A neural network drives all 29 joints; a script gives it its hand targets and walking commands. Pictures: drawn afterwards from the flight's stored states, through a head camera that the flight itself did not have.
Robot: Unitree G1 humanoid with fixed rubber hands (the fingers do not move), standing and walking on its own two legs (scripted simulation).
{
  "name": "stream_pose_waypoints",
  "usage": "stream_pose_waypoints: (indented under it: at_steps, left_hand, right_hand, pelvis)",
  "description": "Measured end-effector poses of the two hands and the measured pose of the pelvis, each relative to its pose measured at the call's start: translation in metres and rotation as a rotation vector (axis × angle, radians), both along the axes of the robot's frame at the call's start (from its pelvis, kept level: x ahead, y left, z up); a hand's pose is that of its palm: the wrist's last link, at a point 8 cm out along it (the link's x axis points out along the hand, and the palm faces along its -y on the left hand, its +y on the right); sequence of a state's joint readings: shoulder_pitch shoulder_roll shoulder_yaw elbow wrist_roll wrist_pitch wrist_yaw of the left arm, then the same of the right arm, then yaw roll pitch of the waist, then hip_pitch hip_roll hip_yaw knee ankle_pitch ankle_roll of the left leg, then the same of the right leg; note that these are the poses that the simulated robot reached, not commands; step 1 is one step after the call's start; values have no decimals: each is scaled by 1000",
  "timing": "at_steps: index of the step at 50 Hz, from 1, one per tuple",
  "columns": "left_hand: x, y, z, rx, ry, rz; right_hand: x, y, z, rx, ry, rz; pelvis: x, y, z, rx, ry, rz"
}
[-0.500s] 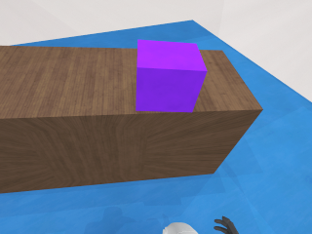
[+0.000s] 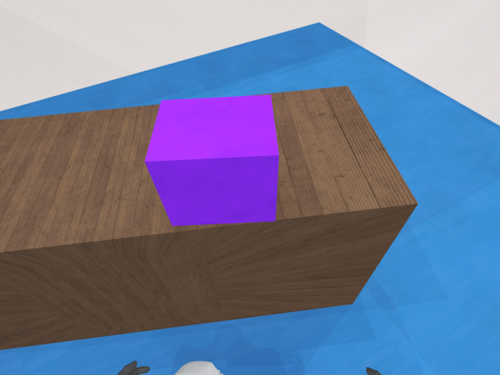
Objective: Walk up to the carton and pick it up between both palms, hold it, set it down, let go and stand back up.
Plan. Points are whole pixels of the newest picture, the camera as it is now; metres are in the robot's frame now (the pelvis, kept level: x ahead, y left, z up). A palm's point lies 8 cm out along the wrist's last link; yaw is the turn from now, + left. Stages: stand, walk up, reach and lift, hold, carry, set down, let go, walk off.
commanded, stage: walk up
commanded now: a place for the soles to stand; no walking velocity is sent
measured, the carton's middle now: (219, 162) +0.52 +0.08 +0.00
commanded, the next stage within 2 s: none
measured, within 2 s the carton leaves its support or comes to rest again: neither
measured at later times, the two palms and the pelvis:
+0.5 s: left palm out of the picture +0.05 +0.27 -0.13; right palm (343, 367) +0.15 -0.15 -0.10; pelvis -0.01 +0.04 -0.01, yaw +6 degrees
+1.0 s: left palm out of the picture +0.03 +0.27 -0.12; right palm out of the picture +0.06 -0.16 -0.12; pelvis -0.03 +0.05 -0.01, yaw +2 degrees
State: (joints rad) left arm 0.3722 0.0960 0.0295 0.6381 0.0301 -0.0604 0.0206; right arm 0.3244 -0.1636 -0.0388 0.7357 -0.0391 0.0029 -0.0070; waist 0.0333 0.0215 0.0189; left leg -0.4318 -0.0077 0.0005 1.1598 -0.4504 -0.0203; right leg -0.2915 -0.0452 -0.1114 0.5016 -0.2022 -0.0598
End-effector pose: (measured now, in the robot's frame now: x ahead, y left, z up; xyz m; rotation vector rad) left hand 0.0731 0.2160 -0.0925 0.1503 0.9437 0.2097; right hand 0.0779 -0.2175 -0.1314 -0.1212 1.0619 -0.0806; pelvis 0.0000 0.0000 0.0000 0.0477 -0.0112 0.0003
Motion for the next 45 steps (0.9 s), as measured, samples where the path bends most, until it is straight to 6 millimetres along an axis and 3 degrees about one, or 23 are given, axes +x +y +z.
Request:
stream_pose_waypoints:
  at_steps: [4,8,13,18,21,27,41,45]
  left_hand:
    - [-10,-2,1,6,22,46]
    - [-16,-3,-3,2,41,73]
    - [-18,6,-16,-12,39,86]
    - [-18,32,-34,-29,18,98]
    - [-20,48,-39,-43,25,97]
    - [-24,61,-31,-55,47,64]
    - [-54,49,-28,-65,91,31]
    - [-52,51,-28,-68,95,15]
  right_hand:
    - [34,-4,5,-4,-36,23]
    - [55,3,5,-1,-51,39]
    - [72,28,5,7,-70,85]
    - [86,56,8,-16,-122,142]
    - [83,69,17,-26,-156,153]
    - [66,71,30,-40,-183,109]
    - [15,62,13,7,-113,49]
    - [-5,60,9,1,-69,31]
  pelvis:
    - [8,-4,3,-11,1,11]
    - [10,-3,1,-27,2,31]
    - [6,5,-6,-49,5,62]
    - [-2,20,-18,-68,10,103]
    - [-6,30,-17,-44,2,104]
    - [-13,45,-8,-71,2,106]
    - [-31,50,-7,-56,-12,63]
    - [-31,51,-6,-57,-11,52]
